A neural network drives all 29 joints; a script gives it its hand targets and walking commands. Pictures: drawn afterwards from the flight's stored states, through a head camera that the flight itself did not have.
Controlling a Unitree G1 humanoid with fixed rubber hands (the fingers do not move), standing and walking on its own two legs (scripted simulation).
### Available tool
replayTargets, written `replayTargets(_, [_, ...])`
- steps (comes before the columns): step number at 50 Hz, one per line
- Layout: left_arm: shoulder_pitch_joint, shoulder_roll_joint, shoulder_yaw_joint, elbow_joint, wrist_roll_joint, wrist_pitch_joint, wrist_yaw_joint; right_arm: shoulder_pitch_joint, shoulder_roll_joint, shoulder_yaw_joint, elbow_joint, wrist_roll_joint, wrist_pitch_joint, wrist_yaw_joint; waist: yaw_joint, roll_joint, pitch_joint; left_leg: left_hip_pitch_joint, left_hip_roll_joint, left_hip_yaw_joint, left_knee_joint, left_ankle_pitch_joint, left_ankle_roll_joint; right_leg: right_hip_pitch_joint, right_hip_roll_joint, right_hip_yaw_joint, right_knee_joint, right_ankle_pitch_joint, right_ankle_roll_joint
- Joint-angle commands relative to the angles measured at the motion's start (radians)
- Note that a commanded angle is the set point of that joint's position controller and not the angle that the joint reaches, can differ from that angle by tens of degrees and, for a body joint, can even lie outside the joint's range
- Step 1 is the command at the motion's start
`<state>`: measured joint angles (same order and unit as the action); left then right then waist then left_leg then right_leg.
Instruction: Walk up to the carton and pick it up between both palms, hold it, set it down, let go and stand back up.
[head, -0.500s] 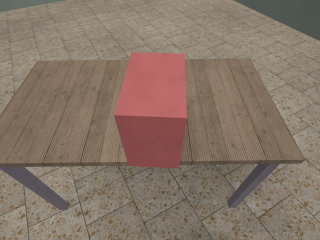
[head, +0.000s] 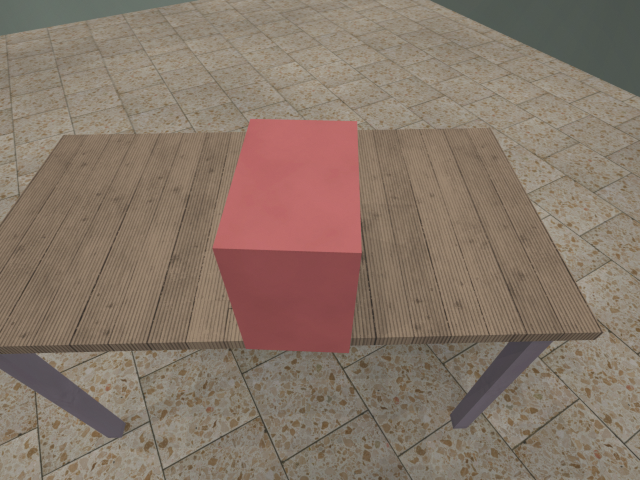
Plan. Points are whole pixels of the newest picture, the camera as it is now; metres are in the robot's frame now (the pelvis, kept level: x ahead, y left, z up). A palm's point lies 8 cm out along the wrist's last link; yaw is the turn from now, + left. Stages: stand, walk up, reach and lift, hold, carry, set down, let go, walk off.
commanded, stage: walk up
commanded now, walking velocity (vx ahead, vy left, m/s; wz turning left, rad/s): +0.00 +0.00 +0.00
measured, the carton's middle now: (300, 237) +0.45 +0.04 +0.02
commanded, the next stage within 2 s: stand in 0.44 s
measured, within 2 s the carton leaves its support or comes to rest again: neither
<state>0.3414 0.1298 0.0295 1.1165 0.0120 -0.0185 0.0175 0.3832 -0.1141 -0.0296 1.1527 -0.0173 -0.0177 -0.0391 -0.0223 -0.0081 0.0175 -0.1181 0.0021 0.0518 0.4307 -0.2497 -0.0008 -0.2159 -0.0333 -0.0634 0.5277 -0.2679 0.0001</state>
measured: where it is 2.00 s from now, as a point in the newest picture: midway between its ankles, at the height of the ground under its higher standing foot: outside the picture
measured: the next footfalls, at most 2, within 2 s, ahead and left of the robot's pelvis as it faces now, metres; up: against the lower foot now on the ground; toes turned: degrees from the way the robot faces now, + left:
none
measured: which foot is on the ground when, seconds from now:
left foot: down 0.00-1.00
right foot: down 0.00-1.00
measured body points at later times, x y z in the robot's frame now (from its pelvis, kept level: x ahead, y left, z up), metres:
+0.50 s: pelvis +0.02 -0.03 +0.01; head +0.03 -0.03 +0.45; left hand -0.01 +0.18 -0.16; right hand +0.00 -0.23 -0.16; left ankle -0.04 +0.12 -0.74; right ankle +0.00 -0.10 -0.74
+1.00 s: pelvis -0.04 -0.02 -0.02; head +0.03 +0.00 +0.43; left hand +0.21 +0.20 -0.13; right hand +0.17 -0.21 -0.15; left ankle -0.04 +0.12 -0.74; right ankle +0.00 -0.11 -0.74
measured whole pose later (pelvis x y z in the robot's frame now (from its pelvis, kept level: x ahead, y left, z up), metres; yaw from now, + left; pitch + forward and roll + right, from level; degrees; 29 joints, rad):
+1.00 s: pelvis -0.04 -0.02 -0.02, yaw +2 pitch +12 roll -2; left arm -0.29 0.21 0.05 0.74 -0.04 0.66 -0.03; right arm -0.20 -0.14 0.04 0.87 0.24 0.43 -0.10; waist -0.04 0.00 -0.08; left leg -0.59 0.06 -0.04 0.70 -0.31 -0.05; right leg -0.59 0.04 -0.10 0.63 -0.25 -0.05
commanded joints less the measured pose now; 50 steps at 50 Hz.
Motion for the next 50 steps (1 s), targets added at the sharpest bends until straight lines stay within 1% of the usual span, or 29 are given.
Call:
replayTargets(1, [0.168,0.066,0.006,-0.006,-0.002,-0.04,0.02,0.012,-0.102,-0.005,-0.024,0.004,-0.024,0.002,0.057,0.044,-0.001,-0.173,0.103,-0.071,-0.011,0.203,0.019,0.255,-0.117,0.11,-0.167,0.479,-0.012])
replayTargets(2, [0.106,0.081,-0.003,-0.004,-0.005,-0.023,0.025,0.07,-0.003,0.018,-0.012,0.021,-0.009,0.002,0.004,-0.096,0.037,-0.093,0.085,-0.059,-0.105,0.052,0.005,0.123,-0.148,0.126,-0.158,0.432,-0.053])
replayTargets(3, [0.052,0.076,0.002,-0.009,0.001,-0.011,0.023,0.072,-0.006,0.022,0.001,0.013,-0.002,-0.005,0.005,-0.125,0.094,-0.033,0.099,-0.071,-0.123,0.092,0.003,0.057,-0.114,0.133,-0.159,0.339,-0.057])
replayTargets(4, [0.045,0.06,0.002,-0.017,0.002,-0.012,0.022,0.044,-0.063,0.01,0.001,0.009,0.001,-0.012,0.022,-0.058,0.12,-0.061,0.097,-0.072,-0.075,0.183,0.003,0.103,-0.091,0.108,-0.154,0.444,-0.051])
replayTargets(5, [0.056,0.066,0.002,-0.023,0.003,-0.013,0.027,0.051,-0.083,0.005,0.001,0.014,0.001,-0.013,0.024,-0.038,0.077,-0.086,0.09,-0.063,-0.051,0.213,0.001,0.169,-0.1,0.105,-0.147,0.538,-0.053])
replayTargets(6, [0.075,0.057,-0.001,-0.019,0.001,-0.013,0.033,0.067,-0.083,0.005,0.009,0.017,0.001,-0.011,0.027,-0.032,0.049,-0.074,0.091,-0.059,-0.053,0.222,-0.002,0.184,-0.109,0.105,-0.143,0.578,-0.057])
replayTargets(8, [0.079,0.057,-0.001,-0.011,-0.01,-0.018,0.032,0.074,-0.052,0.014,0.016,0.017,0.0,-0.01,0.024,-0.018,0.01,-0.031,0.1,-0.054,-0.059,0.217,-0.009,0.196,-0.102,0.101,-0.146,0.578,-0.06])
replayTargets(10, [0.06,0.065,0.001,-0.013,-0.008,-0.017,0.033,0.062,-0.053,0.015,0.015,0.016,0.003,-0.012,0.016,-0.018,0.009,-0.03,0.101,-0.051,-0.063,0.192,-0.013,0.197,-0.096,0.097,-0.153,0.557,-0.062])
replayTargets(19, [0.05,0.067,0.003,-0.004,-0.004,-0.014,0.03,0.021,-0.059,0.019,0.022,0.012,0.014,-0.013,0.013,0.013,0.058,-0.013,0.116,-0.048,-0.083,0.177,-0.017,0.139,-0.076,0.094,-0.188,0.444,-0.061])
replayTargets(22, [0.054,0.064,0.004,0.001,-0.003,-0.013,0.028,0.012,-0.061,0.019,0.024,0.011,0.014,-0.013,0.016,0.02,0.07,-0.017,0.118,-0.049,-0.091,0.165,-0.017,0.128,-0.07,0.095,-0.198,0.395,-0.06])
replayTargets(23, [0.059,0.06,0.003,0.004,-0.002,-0.012,0.028,0.013,-0.059,0.02,0.027,0.01,0.014,-0.013,0.017,0.021,0.066,-0.016,0.122,-0.047,-0.096,0.142,-0.02,0.129,-0.071,0.094,-0.206,0.348,-0.056])
replayTargets(25, [0.057,0.057,0.003,0.006,-0.002,-0.011,0.027,0.005,-0.06,0.02,0.027,0.009,0.013,-0.013,0.02,0.023,0.084,-0.026,0.122,-0.05,-0.102,0.135,-0.02,0.118,-0.066,0.096,-0.214,0.308,-0.054])
replayTargets(35, [0.066,0.047,0.003,0.015,-0.003,-0.01,0.025,0.016,-0.054,0.021,0.037,0.009,0.007,-0.012,0.028,0.019,0.091,-0.048,0.122,-0.054,-0.113,0.124,-0.015,0.116,-0.059,0.094,-0.223,0.249,-0.056])
replayTargets(36, [-1.1,0.189,-0.032,-0.594,-0.078,0.171,0.014,-1.135,-0.141,-0.094,-0.595,0.068,0.026,0.037,-0.056,-0.168,-0.087,-0.458,0.059,-0.016,0.02,-0.016,0.025,-0.186,-0.011,0.166,-0.084,0.032,0.014])
replayTargets(37, [-0.893,0.137,-0.008,-0.513,-0.05,0.268,0.085,-0.895,-0.064,-0.159,-0.422,-0.049,0.114,0.061,-0.067,-0.109,0.041,-0.502,0.012,0.001,0.129,-0.188,0.02,-0.21,-0.032,0.131,-0.017,-0.257,0.009])
replayTargets(38, [-0.767,0.209,-0.02,-0.464,-0.085,0.404,0.111,-0.83,-0.1,-0.172,-0.399,-0.036,0.233,0.075,-0.02,-0.137,-0.119,-0.436,-0.011,0.039,0.147,-0.244,0.015,-0.046,-0.004,0.094,0.009,-0.347,0.006])
replayTargets(39, [-0.724,0.185,-0.008,-0.498,-0.112,0.516,0.129,-0.756,-0.046,-0.139,-0.495,-0.012,0.321,0.086,0.021,-0.092,-0.164,-0.46,0.0,0.049,0.182,-0.235,0.029,-0.074,-0.007,0.104,0.032,-0.331,-0.005])
replayTargets(40, [-0.723,0.175,-0.011,-0.519,-0.144,0.599,0.138,-0.72,-0.008,-0.105,-0.521,0.011,0.38,0.085,0.031,-0.061,-0.228,-0.485,0.008,0.025,0.185,-0.182,0.03,-0.041,-0.034,0.126,0.044,-0.233,-0.003])
replayTargets(41, [-0.688,0.195,-0.016,-0.537,-0.188,0.666,0.13,-0.63,0.029,-0.059,-0.512,0.049,0.434,0.081,0.035,-0.032,-0.303,-0.521,0.018,0.006,0.197,-0.119,0.024,0.0,-0.053,0.136,0.067,-0.082,-0.004])
replayTargets(42, [-0.647,0.174,-0.041,-0.501,-0.222,0.716,0.108,-0.528,0.04,0.005,-0.452,0.114,0.482,0.073,0.017,-0.004,-0.361,-0.557,0.023,-0.014,0.226,-0.005,0.014,0.027,-0.06,0.117,0.111,0.218,-0.006])
replayTargets(43, [-0.575,0.174,-0.046,-0.442,-0.199,0.732,0.075,-0.394,0.037,0.052,-0.376,0.176,0.514,0.055,0.001,0.079,-0.423,-0.566,0.006,-0.021,0.272,0.133,-0.017,0.073,-0.043,0.111,0.148,0.424,-0.024])
replayTargets(44, [-0.527,0.151,-0.035,-0.335,-0.159,0.736,0.036,-0.347,0.022,0.07,-0.287,0.22,0.533,0.03,-0.015,0.116,-0.468,-0.551,-0.011,-0.027,0.323,0.272,-0.045,0.051,-0.014,0.091,0.179,0.589,-0.03])
replayTargets(45, [-0.478,0.112,-0.017,-0.25,-0.124,0.73,-0.006,-0.313,-0.007,0.068,-0.215,0.25,0.546,-0.002,-0.024,0.135,-0.529,-0.506,-0.014,-0.053,0.307,0.35,-0.069,0.011,0.006,0.075,0.16,0.642,-0.032])
replayTargets(46, [-0.433,0.093,-0.002,-0.254,-0.086,0.722,-0.045,-0.289,-0.02,0.079,-0.21,0.278,0.543,-0.037,-0.003,0.177,-0.584,-0.452,-0.011,-0.066,0.25,0.375,-0.08,0.065,0.006,0.084,0.099,0.649,-0.043])
replayTargets(47, [-0.4,0.053,0.004,-0.294,-0.055,0.718,-0.072,-0.271,-0.032,0.093,-0.208,0.296,0.515,-0.07,-0.015,0.155,-0.557,-0.399,-0.002,-0.086,0.214,0.398,-0.074,0.038,0.02,0.099,0.058,0.712,-0.052])
replayTargets(48, [-0.354,0.048,0.019,-0.376,-0.007,0.717,-0.086,-0.296,-0.045,0.1,-0.229,0.297,0.463,-0.101,0.0,0.153,-0.529,-0.307,0.002,-0.1,0.156,0.444,-0.064,0.044,0.032,0.119,0.015,0.741,-0.063])
replayTargets(49, [-0.318,0.044,0.057,-0.447,0.042,0.708,-0.096,-0.323,-0.074,0.091,-0.237,0.281,0.402,-0.119,-0.001,0.12,-0.492,-0.184,0.004,-0.117,0.093,0.459,-0.059,0.014,0.054,0.135,-0.034,0.686,-0.057])
replayTargets(50, [-0.292,0.067,0.082,-0.516,0.081,0.696,-0.095,-0.352,-0.11,0.086,-0.239,0.248,0.348,-0.133,0.041,0.145,-0.422,-0.128,0.008,-0.112,0.035,0.477,-0.055,0.037,0.071,0.135,-0.075,0.607,-0.07])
